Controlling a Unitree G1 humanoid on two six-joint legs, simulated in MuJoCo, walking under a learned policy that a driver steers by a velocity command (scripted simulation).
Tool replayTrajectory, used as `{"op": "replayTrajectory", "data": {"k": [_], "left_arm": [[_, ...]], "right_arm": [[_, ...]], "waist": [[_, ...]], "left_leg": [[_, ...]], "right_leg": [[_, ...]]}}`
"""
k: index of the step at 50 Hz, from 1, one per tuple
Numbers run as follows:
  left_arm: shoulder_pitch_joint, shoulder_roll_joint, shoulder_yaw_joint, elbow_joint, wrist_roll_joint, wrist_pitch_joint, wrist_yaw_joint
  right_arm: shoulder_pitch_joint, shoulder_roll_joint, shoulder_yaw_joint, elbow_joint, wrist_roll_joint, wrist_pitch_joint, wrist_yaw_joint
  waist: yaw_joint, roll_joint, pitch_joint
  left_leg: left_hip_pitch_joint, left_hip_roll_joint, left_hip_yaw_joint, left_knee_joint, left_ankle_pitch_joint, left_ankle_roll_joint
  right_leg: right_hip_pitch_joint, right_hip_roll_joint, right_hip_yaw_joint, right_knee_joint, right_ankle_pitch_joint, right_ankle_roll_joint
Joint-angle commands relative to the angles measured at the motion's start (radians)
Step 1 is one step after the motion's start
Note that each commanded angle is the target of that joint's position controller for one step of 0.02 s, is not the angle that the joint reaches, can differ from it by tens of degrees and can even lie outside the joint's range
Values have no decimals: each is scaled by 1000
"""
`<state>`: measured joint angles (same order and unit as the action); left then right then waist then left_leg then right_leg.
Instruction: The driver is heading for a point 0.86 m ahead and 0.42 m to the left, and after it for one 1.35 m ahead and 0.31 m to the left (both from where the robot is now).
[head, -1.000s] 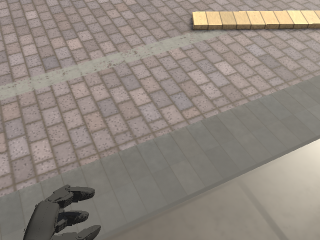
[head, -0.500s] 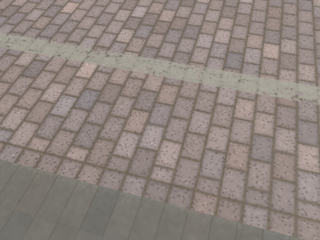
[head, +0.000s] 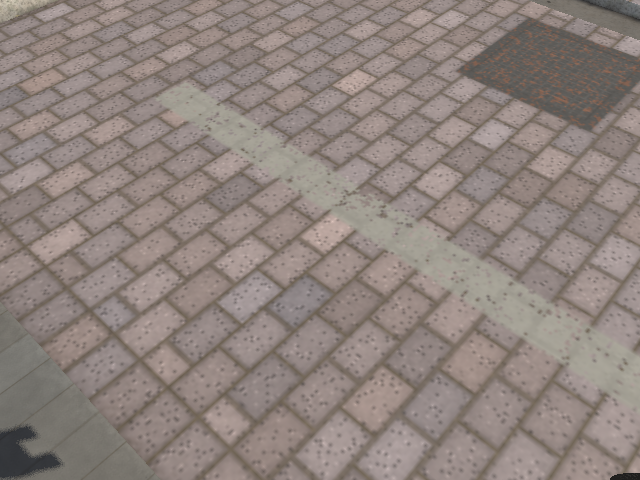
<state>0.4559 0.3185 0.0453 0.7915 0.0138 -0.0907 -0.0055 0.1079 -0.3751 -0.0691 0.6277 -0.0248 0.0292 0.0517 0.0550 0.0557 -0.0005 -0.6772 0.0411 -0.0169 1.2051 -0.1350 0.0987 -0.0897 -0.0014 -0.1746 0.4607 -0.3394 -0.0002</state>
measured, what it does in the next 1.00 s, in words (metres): goes down, turning left: left foot 0.17 m lower, then right foot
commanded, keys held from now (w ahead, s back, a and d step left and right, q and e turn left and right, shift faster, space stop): w+q+shift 0.28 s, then w+shift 0.72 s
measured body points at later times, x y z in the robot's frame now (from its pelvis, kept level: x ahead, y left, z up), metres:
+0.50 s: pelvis +0.47 +0.06 -0.19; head +0.52 +0.05 +0.25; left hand +0.53 +0.33 -0.29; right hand +0.49 -0.22 -0.34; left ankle +0.38 +0.05 -0.90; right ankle +0.59 -0.10 -0.82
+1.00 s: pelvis +0.96 +0.22 -0.17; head +0.98 +0.25 +0.28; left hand +0.75 +0.39 -0.31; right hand +1.29 +0.17 -0.22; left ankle +1.10 +0.42 -0.85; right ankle +0.87 +0.03 -0.90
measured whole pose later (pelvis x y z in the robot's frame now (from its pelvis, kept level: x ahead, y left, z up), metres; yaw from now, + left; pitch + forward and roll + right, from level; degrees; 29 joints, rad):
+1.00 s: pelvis +0.96 +0.22 -0.17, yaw +28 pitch +2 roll -3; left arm 0.54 0.24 0.05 1.01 0.00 -0.11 -0.02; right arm -0.06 -0.24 0.01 0.67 -0.03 -0.07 0.06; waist 0.08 0.01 0.02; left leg -0.72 0.08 0.03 0.65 0.05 0.11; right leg 0.19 0.04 -0.08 0.08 -0.30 0.01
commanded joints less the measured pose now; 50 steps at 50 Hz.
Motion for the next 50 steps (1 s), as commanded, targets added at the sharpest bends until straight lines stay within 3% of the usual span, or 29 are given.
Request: {"op": "replayTrajectory", "data": {"k": [1, 3, 6, 7, 9, 11, 14, 15, 16, 17, 18, 19, 20, 21, 22, 24, 25, 27, 29, 30, 32, 33, 34, 35, 37, 40, 45, 48, 50], "left_arm": [[-52, 126, 20, -43, -8, -33, 1], [74, 132, 25, 27, 9, -23, 15], [175, 74, 3, 84, 34, -24, 35], [179, 53, -7, 97, 43, -37, 33], [131, 59, -11, 108, 35, -39, 28], [53, 100, -4, 102, 6, -21, 27], [29, 142, 10, 130, 18, 17, 38], [-55, 165, 32, 121, 7, 33, 32], [-193, 107, 30, 72, 29, 39, 19], [-120, 6, -4, -21, 26, 9, 23], [-32, 20, -19, -56, 4, -14, 15], [-102, 36, -19, -58, 22, -16, 16], [-132, 18, -21, -69, 39, -1, 8], [-136, 46, -14, -43, 63, 16, 5], [-122, 55, -10, -52, 63, 38, 2], [-290, 30, -18, -105, 33, 50, -6], [-337, 7, -27, -123, 21, 41, -12], [-340, -10, -34, -106, -5, 17, -27], [-339, 0, -21, -92, -10, 21, -27], [-285, 20, -8, -81, -3, 19, -17], [85, 93, 45, 18, 14, 23, 4], [254, 171, 66, 61, 33, 27, 5], [179, 200, 67, 69, 46, 29, -13], [-3, 104, 57, 34, 36, 34, -18], [-90, 4, 37, 56, 38, 26, -16], [-56, -21, 21, 134, 17, -8, -9], [-87, 24, 30, 128, -4, -41, -15], [-9, 71, 39, 141, -22, -46, -15], [23, 99, 41, 153, -18, -38, -11]], "right_arm": [[-42, 6, 14, -76, -6, -3, 29], [-63, 6, 5, -65, -28, -1, 35], [-167, 18, 8, -64, -29, -23, 35], [-269, 32, 22, -90, -21, -45, 32], [-288, 88, 44, -70, -21, -57, 41], [-90, 50, 26, 40, -7, -43, 25], [334, -27, -6, 207, -49, -28, -33], [458, -69, -32, 249, -53, -38, -57], [535, -155, -61, 291, -26, -53, -78], [572, -251, -66, 333, -32, -65, -74], [554, -191, -52, 306, -5, -78, -67], [518, -104, -41, 311, 5, -76, -67], [385, -127, -47, 290, -4, -74, -87], [317, -89, -31, 267, -1, -86, -93], [308, -75, -23, 261, 13, -109, -94], [289, -37, -10, 265, 8, -145, -97], [256, -45, -11, 259, 3, -156, -101], [231, -29, -10, 254, 32, -163, -78], [310, -55, -14, 275, 43, -166, -45], [342, -81, -19, 289, 39, -164, -36], [296, -106, -25, 297, 11, -152, -42], [243, 36, -1, 275, 1, -152, -49], [407, 107, 18, 200, 60, -160, -50], [319, 51, 15, 201, 34, -148, -65], [187, 71, 19, 168, 5, -128, -50], [126, 138, 43, 111, -10, -91, -19], [-111, 77, 60, 7, -15, -99, 3], [-194, 91, 69, 3, -1, -100, 13], [-195, 63, 58, 11, -7, -100, 1]], "waist": [[-53, -121, 108], [-28, -125, 81], [9, -93, 80], [14, -54, 141], [-9, -51, 174], [-109, -95, 85], [-285, -110, -8], [-368, 6, 6], [-388, 79, 107], [-222, 164, 39], [-168, 20, -145], [-155, -122, -86], [-87, -69, -69], [-35, -172, -34], [2, -153, 25], [3, -244, 186], [5, -225, 186], [-4, -90, 166], [-52, -46, 130], [-32, -45, 90], [197, -9, -104], [255, -131, -176], [72, -443, -326], [36, -244, -122], [-3, -32, 56], [-73, -109, 93], [-87, -101, 134], [-45, -82, 135], [-50, -102, 99]], "left_leg": [[-39, 49, 6, -202, 133, 8], [-153, 49, 65, -63, 146, 55], [-321, 29, 92, -133, 319, 110], [-279, -1, 120, -345, 458, 90], [44, -42, 196, -533, 637, 88], [411, -111, 230, -571, 701, 86], [754, -101, 212, -617, 507, 118], [934, -22, 53, -806, 522, 187], [1022, -1, 17, -814, 520, 205], [1243, 113, -89, -468, 1151, 168], [1388, 197, -302, -513, 1006, 235], [1227, 166, -370, -647, 603, 243], [1069, 231, -577, -810, 230, 325], [854, 255, -627, -873, 132, 338], [610, 326, -694, -880, 226, 375], [280, 289, -609, -935, 142, 337], [195, 206, -525, -967, 83, 287], [38, 26, -259, -1000, 56, 186], [169, -11, -175, -970, 401, 168], [289, -11, -149, -820, 652, 151], [361, -25, -102, -287, 812, 98], [187, -148, -55, 270, 111, 58], [-6, -241, -156, 479, -285, 46], [-115, -132, -121, 441, -193, 55], [-91, -45, -97, 316, -143, 53], [-50, -4, -129, 193, -160, 41], [41, 70, 1, -367, 145, -15], [171, 30, 83, -575, 268, 7], [177, -17, 122, -628, 202, 31]], "right_leg": [[-32, -234, 98, -281, 552, -69], [194, -272, 19, -186, 816, -54], [419, -238, -35, -89, 658, 1], [338, -163, -92, -115, 439, 30], [104, -140, -179, -144, 425, 52], [13, -144, -176, -28, 701, 32], [-34, -182, -125, 652, 1024, 31], [-232, -79, -85, 1123, 550, 28], [-519, 40, -44, 1435, -254, -15], [-801, -7, 91, 1454, -386, -30], [-895, -63, 224, 1234, -239, -37], [-901, -85, 222, 1111, -115, -56], [-899, -89, 253, 1069, -91, -10], [-808, -116, 262, 1029, -107, 28], [-709, -154, 295, 970, -131, 67], [-669, -231, 314, 771, -88, 102], [-568, -231, 282, 631, 78, 91], [-191, -167, 187, 356, 421, 23], [-65, -62, 79, 304, 448, -19], [-18, -15, 56, 254, 356, -49], [275, 30, 58, 212, 205, -78], [388, -175, 332, 181, -3, -129], [454, -423, 1053, -163, -253, -231], [306, -381, 1022, -234, -448, -231], [36, -296, 714, -209, -266, -199], [-138, -225, 485, -271, -107, -162], [-195, -147, 220, -443, 209, -176], [-78, -172, 160, -532, 421, -166], [108, -194, 125, -442, 767, -153]]}}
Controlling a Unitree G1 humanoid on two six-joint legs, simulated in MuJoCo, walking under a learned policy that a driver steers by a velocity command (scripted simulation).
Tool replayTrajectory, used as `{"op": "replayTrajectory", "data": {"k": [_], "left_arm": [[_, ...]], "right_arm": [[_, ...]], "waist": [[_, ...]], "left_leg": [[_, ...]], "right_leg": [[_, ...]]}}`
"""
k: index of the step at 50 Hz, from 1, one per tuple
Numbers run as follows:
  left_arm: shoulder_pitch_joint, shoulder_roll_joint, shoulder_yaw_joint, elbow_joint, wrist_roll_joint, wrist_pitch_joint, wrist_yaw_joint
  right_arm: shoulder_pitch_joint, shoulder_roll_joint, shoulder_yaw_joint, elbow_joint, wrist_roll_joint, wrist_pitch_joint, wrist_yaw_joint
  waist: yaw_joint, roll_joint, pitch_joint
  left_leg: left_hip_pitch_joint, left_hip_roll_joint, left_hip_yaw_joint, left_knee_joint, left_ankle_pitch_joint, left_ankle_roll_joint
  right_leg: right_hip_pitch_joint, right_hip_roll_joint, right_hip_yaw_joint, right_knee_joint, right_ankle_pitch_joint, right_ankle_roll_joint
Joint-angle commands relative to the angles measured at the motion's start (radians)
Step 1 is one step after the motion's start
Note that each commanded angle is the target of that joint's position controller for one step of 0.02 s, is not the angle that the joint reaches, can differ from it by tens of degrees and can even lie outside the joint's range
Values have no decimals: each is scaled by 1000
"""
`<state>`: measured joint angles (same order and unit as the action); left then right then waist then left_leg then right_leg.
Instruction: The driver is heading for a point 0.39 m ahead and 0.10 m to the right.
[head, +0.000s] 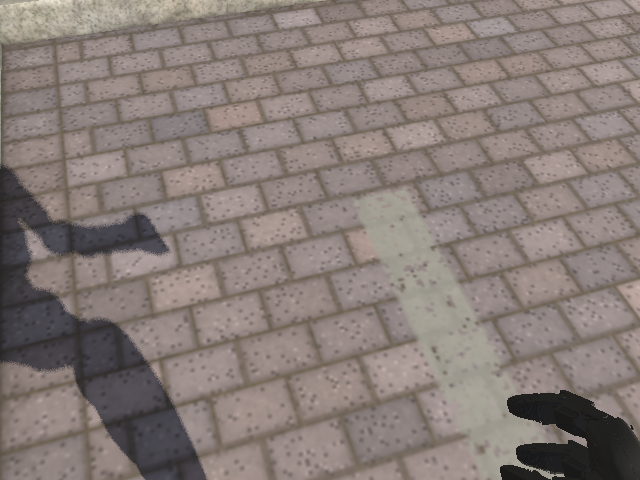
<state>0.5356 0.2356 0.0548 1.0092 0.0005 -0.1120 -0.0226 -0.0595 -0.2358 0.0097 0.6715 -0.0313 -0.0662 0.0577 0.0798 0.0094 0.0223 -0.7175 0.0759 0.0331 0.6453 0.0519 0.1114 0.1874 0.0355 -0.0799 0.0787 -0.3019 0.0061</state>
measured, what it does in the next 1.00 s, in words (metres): walks ahead: left foot, then right foot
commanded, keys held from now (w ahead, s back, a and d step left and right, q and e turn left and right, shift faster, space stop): w+shift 0.12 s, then w+e+shift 0.06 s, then shift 0.82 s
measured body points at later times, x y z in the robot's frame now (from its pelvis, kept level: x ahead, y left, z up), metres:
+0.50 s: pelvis +0.48 +0.03 -0.02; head +0.51 +0.04 +0.43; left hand +0.71 +0.24 -0.10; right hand +0.41 -0.23 -0.15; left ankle +0.27 +0.10 -0.71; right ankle +0.65 -0.04 -0.73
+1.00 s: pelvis +0.62 +0.08 +0.01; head +0.63 +0.10 +0.46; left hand +0.72 +0.33 -0.14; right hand +0.71 -0.18 -0.12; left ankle +0.66 +0.21 -0.73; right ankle +0.65 -0.04 -0.73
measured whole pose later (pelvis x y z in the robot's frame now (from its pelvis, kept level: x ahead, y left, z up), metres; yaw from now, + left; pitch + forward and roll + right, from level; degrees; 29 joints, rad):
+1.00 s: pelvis +0.62 +0.08 +0.01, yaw -2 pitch +0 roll -1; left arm 0.18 0.23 0.03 0.93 0.02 -0.01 0.02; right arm 0.14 -0.20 -0.03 1.00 -0.01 -0.01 -0.04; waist 0.02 -0.03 0.00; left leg -0.30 0.02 -0.05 0.53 -0.24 -0.02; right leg -0.30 0.03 0.01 0.49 -0.19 -0.01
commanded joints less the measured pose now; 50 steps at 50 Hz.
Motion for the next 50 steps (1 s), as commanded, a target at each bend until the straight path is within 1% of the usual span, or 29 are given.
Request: {"op": "replayTrajectory", "data": {"k": [1, 3, 4, 5, 6, 7, 8, 9, 12, 15, 16, 18, 20, 23, 24, 25, 26, 27, 28, 29, 31, 34, 36, 39, 41, 43, 44, 46, 50], "left_arm": [[-45, 205, 35, -60, 4, -9, 13], [-68, 250, 44, -59, 30, 24, 33], [-99, 231, 41, -79, 35, 34, 38], [-27, 72, 7, -131, 12, 31, 13], [25, 80, 5, -155, -11, 10, 4], [-113, 137, 16, -175, -10, 9, 19], [-193, 132, 11, -182, -7, 5, 21], [-212, 112, 5, -181, -2, 10, 14], [-187, 58, -5, -179, 27, 57, -4], [-307, 35, -18, -234, 34, 62, -12], [-411, 28, -16, -261, -50, 28, -2], [-515, 8, -36, -289, -31, -8, -13], [-541, 31, -30, -303, -17, -17, -28], [-342, 129, 5, -243, 3, -7, -27], [-218, 152, 16, -203, 10, -6, -18], [-125, 221, 26, -170, 37, -1, -6], [-137, 174, -7, -179, 76, 3, -10], [-160, 122, -9, -190, 50, 12, -17], [-303, 130, -6, -223, 19, 20, -14], [-415, 91, -19, -230, -5, 26, -8], [-437, 86, -28, -219, 19, 29, -2], [-455, 96, -22, -207, 38, 37, -1], [-425, 110, -12, -191, 31, 46, 13], [-444, 118, -10, -182, 16, 67, 24], [-438, 94, -17, -170, 7, 75, 27], [-363, 64, -25, -142, 19, 73, 26], [-305, 48, -23, -140, 12, 79, 32], [-356, 69, -15, -132, 19, 91, 47], [-337, 75, -9, -99, 16, 96, 54]], "right_arm": [[7, -95, -29, -22, -5, -4, -12], [315, -151, -58, 73, -2, -7, -30], [533, -204, -82, 141, -12, -8, -45], [579, -305, -108, 152, -41, -11, -62], [561, -329, -119, 147, -26, -6, -58], [455, -259, -112, 147, -25, -12, -55], [404, -187, -98, 154, -17, -27, -54], [371, -152, -90, 165, -23, -39, -54], [397, -57, -54, 222, 6, -67, -57], [396, -85, -51, 250, 30, -82, -58], [320, -75, -49, 236, 53, -76, -65], [373, -121, -51, 251, 59, -64, -89], [471, -164, -58, 290, 49, -53, -104], [439, -183, -66, 296, 37, -29, -111], [380, -191, -66, 284, 34, -20, -106], [407, -133, -50, 262, 14, -17, -96], [671, -2, -16, 326, 29, -8, -73], [686, -89, -30, 350, 54, -12, -53], [532, -142, -47, 296, 73, -4, -53], [412, -145, -54, 264, 57, 9, -65], [384, -115, -61, 258, 35, 44, -86], [394, -34, -44, 263, 35, 53, -99], [351, -41, -42, 264, 33, 54, -102], [286, -69, -54, 265, 34, 72, -98], [241, -78, -62, 261, 15, 79, -99], [212, -141, -71, 241, -5, 76, -105], [181, -179, -81, 255, 10, 76, -106], [156, -88, -63, 265, 14, 60, -99], [171, -94, -62, 292, 25, 32, -95]], "waist": [[-95, -85, 30], [-243, -139, -148], [-339, -112, -255], [-245, 155, -378], [-199, 317, -503], [-187, 151, -307], [-173, 22, -159], [-135, -27, -90], [-45, 21, -3], [-28, 58, 51], [-39, 31, 27], [-82, 8, 13], [-100, 48, -18], [21, 101, -109], [105, 103, -141], [109, -83, -248], [-6, -293, -491], [34, -139, -586], [4, -81, -408], [-43, 34, -213], [-94, 23, -105], [-130, -60, -128], [-110, -88, -210], [-114, -105, -194], [-116, -110, -125], [-84, -20, -65], [-21, 121, -58], [-44, 112, -19], [-53, 58, -33]], "left_leg": [[256, -95, 93, -75, -63, 30], [565, -160, 93, -87, -193, 61], [837, -84, 12, -71, -262, 82], [1112, 193, -402, -120, -632, 132], [1201, 306, -881, -351, -770, 197], [1100, 262, -741, -370, -690, 155], [914, 236, -554, -369, -516, 128], [780, 194, -441, -391, -405, 92], [587, 132, -200, -393, 298, 57], [535, 37, -13, -434, 602, 28], [540, 38, -14, -423, 540, 24], [530, 10, 16, -416, 497, 12], [585, 35, -12, -388, 495, -5], [647, 31, -18, -165, 631, -66], [619, 10, -2, 22, 601, -93], [459, -73, 23, 416, 86, -134], [220, -194, -127, 846, -754, -201], [204, -176, -309, 886, -719, -169], [142, -122, -263, 844, -675, -162], [125, -73, -178, 738, -607, -159], [250, -31, -139, 611, -540, -160], [383, -22, -96, 310, -515, -169], [450, -24, -90, 164, -366, -169], [538, -37, -78, 18, -204, -153], [581, -45, -68, -106, -165, -124], [591, 67, -180, -218, -154, -67], [458, 77, -197, -257, -357, -27], [324, 24, -179, -320, -545, -59], [398, 1, -151, -269, -304, -73]], "right_leg": [[-92, -242, 15, 40, 960, -145], [-86, -244, -16, 451, 1176, -114], [-263, -200, -13, 773, 978, -106], [-614, -77, 13, 1168, 239, -93], [-821, 32, 158, 1387, -168, -100], [-952, -47, 177, 1417, -59, -128], [-946, -91, 165, 1341, 35, -124], [-897, -122, 169, 1277, 64, -122], [-770, -129, 153, 1155, 26, -69], [-755, -74, 53, 890, 130, -46], [-757, -80, 66, 796, 205, -38], [-674, -32, -6, 534, 410, -19], [-582, 20, -12, 421, 576, -24], [-348, 79, 8, 405, 582, -60], [-225, 36, 42, 356, 666, -88], [4, -164, 204, 463, 1176, -171], [298, -463, 589, 551, 1526, -434], [260, -449, 660, 468, 1327, -467], [82, -414, 568, 408, 1053, -429], [-166, -351, 476, 317, 823, -368], [-458, -289, 386, 245, 739, -329], [-575, -216, 246, 233, 860, -292], [-529, -209, 220, 242, 809, -274], [-580, -193, 224, 210, 335, -227], [-641, -150, 232, 204, -7, -163], [-684, -83, 200, 288, -177, -75], [-593, -24, 124, 309, -121, -47], [-456, -20, 97, 355, 13, -18], [-433, -43, 113, 357, 104, -27]]}}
